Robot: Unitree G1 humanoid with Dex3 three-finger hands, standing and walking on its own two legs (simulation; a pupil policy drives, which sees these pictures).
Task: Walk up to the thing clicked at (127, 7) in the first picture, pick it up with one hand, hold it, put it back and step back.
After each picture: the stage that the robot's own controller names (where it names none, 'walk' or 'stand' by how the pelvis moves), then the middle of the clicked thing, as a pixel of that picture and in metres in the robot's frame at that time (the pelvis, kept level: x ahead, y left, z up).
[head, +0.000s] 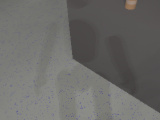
stand; out of the picture +0.96 -0.26 +0.00
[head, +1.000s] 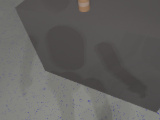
walk; out of the picture +0.89 +0.07 +0.02
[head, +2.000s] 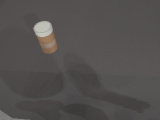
stand; (46, 38) +0.52 +0.19 +0.05
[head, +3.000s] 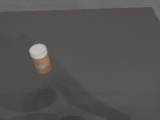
stand; (41, 59) +0.48 +0.21 +0.00
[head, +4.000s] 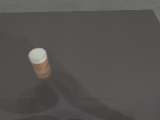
stand; (40, 63) +0.45 +0.21 +0.00
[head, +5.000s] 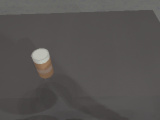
stand; (43, 63) +0.46 +0.20 -0.01
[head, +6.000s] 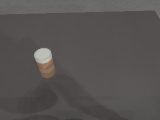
stand; (45, 63) +0.46 +0.19 -0.01
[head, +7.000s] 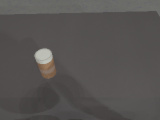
stand; (46, 64) +0.46 +0.19 -0.01
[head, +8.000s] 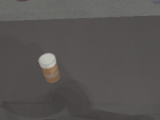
rise first; (50, 68) +0.44 +0.20 +0.00
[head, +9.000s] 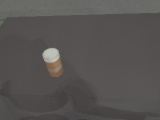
go down; (53, 63) +0.47 +0.19 +0.00
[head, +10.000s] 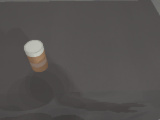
go down; (37, 56) +0.47 +0.18 +0.01
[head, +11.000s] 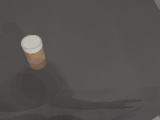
go down; (34, 53) +0.46 +0.18 +0.03
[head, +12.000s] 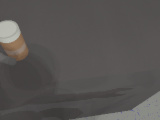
close in; (12, 42) +0.46 +0.20 +0.07
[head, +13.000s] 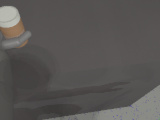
close; (12, 28) +0.50 +0.19 +0.08
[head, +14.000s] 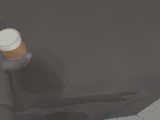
lift; (14, 49) +0.44 +0.21 +0.07
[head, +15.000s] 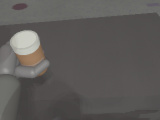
lift; (30, 55) +0.33 +0.16 +0.22
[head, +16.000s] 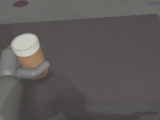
hold; (31, 57) +0.33 +0.17 +0.20
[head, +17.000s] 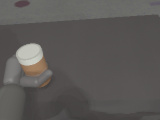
hold; (35, 66) +0.32 +0.17 +0.17
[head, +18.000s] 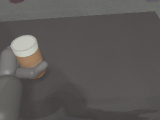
crouch; (30, 58) +0.35 +0.18 +0.17
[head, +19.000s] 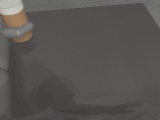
lower; (16, 20) +0.47 +0.20 +0.21
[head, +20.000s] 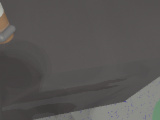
lower; out of the picture +0.52 +0.22 +0.09
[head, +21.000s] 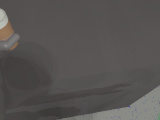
lower; (1, 30) +0.50 +0.22 +0.08
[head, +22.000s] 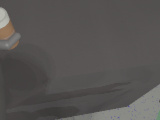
lower; (2, 30) +0.50 +0.21 +0.08
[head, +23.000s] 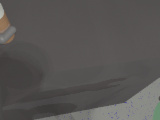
lower; out of the picture +0.51 +0.22 +0.09
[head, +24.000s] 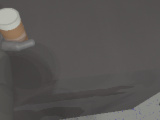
open; (12, 30) +0.49 +0.20 +0.08
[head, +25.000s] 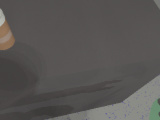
sink last; out of the picture +0.50 +0.21 +0.08
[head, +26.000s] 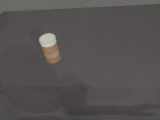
stand; (50, 48) +0.51 +0.20 +0.05
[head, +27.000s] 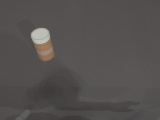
stand; (43, 45) +0.50 +0.20 +0.05
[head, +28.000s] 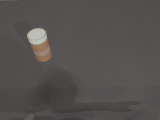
stand; (40, 45) +0.49 +0.20 +0.06
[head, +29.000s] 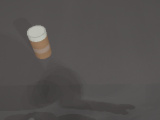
stand; (40, 42) +0.50 +0.20 +0.06
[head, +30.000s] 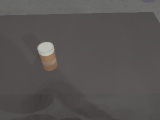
stand; (48, 56) +0.51 +0.19 +0.00
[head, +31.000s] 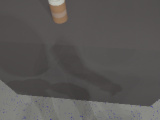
walk; (58, 8) +0.66 +0.14 +0.03
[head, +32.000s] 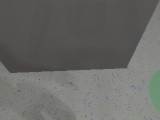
walk; out of the picture +0.95 +0.25 +0.02
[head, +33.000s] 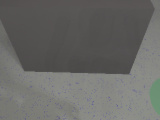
stand; out of the picture +1.13 +0.20 +0.01
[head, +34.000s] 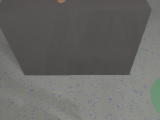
stand; out of the picture +1.12 +0.20 +0.00
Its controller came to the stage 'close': yes
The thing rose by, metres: 0.20
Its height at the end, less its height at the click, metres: +0.00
